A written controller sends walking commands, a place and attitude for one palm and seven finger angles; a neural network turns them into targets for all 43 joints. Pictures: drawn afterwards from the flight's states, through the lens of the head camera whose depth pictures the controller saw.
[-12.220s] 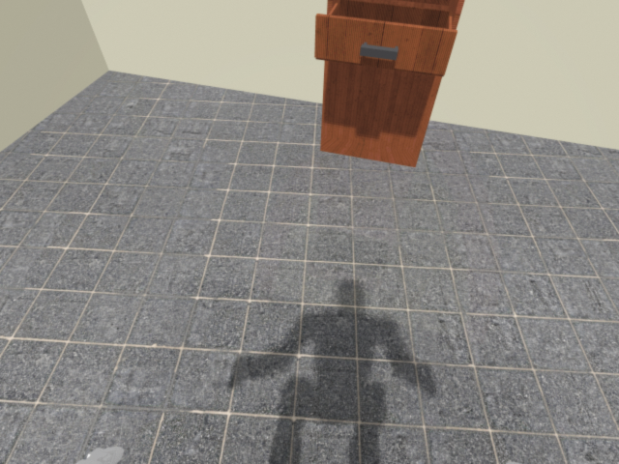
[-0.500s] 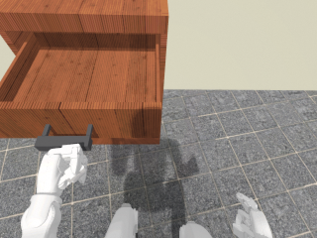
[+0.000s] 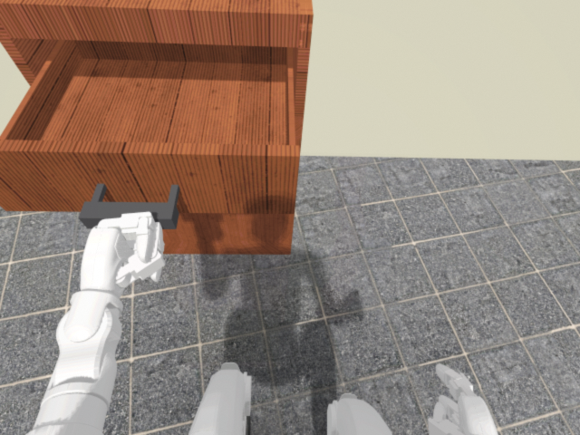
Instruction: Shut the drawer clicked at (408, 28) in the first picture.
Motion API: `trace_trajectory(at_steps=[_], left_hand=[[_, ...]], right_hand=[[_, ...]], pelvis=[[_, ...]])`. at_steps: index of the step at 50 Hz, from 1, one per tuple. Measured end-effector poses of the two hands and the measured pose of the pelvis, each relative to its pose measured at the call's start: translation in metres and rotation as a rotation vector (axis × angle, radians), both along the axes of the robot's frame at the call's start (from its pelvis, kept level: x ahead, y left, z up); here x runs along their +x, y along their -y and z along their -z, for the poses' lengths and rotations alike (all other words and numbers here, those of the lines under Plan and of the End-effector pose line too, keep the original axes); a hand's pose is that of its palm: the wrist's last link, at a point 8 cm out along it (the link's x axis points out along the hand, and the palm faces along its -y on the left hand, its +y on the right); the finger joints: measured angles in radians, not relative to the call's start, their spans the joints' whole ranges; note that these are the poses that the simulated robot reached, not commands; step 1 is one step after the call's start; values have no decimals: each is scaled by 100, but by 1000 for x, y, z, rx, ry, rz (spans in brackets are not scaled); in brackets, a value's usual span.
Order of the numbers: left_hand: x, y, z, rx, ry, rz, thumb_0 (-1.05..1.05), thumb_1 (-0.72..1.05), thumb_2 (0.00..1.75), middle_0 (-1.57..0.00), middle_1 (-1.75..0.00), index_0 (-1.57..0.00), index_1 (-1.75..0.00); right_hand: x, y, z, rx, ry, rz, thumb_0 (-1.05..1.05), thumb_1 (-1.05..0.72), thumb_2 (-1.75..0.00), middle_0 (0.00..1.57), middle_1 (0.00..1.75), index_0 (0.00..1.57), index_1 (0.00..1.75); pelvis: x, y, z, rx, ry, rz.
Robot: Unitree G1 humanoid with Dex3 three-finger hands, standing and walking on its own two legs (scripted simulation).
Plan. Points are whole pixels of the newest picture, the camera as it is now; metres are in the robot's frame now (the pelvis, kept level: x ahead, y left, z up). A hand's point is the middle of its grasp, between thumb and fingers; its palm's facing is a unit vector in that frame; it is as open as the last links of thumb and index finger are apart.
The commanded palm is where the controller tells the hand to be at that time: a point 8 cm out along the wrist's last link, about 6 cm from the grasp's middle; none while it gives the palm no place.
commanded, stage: push the drawer shut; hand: left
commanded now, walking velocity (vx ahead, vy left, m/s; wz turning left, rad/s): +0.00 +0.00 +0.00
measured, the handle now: (134, 202) +0.41 +0.25 +0.04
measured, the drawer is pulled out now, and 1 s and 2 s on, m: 0.24 0.12 0.00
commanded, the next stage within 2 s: none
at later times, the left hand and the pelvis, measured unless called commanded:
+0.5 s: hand (163, 211) +0.40 +0.21 +0.04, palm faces +0.04 -1.00 -0.04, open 2.9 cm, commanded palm +0.40 +0.25 +0.05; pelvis +0.00 +0.01 +0.00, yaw -1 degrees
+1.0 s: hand (171, 179) +0.46 +0.21 +0.04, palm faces +0.05 -1.00 -0.03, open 3.0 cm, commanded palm +0.46 +0.24 +0.05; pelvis +0.00 +0.01 -0.01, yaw -2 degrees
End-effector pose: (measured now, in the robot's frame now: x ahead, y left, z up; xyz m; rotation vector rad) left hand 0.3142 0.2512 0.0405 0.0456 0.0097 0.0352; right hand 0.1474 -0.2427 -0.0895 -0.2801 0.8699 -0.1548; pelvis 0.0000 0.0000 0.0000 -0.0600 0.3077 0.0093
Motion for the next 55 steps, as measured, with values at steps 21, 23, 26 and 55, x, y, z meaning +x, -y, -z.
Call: trace_trajectory(at_steps=[21,23,26,55], left_hand=[[57,-5,-1,-10,3,-8,-3,73,89,-140,-160,-140,-160],[61,-6,0,-10,4,-7,-4,72,89,-140,-160,-140,-160],[69,-8,0,-10,3,-6,-5,71,89,-140,-160,-140,-160],[134,-8,-3,-13,-7,-17,-1,72,90,-140,-160,-140,-160]], right_hand=[[-51,1,4,-17,-176,71,1,-90,-90,20,30,20,30],[-53,1,5,-17,-186,74,1,-90,-90,20,30,20,30],[-54,0,6,-18,-198,74,1,-90,-90,20,30,20,30],[-100,14,22,-29,-348,133,1,-90,-90,20,30,20,30]], pelvis=[[4,-13,-4,-1,-26,18],[4,-13,-4,-1,-28,19],[4,-13,-3,-3,-32,18],[2,-6,9,-11,-82,31]])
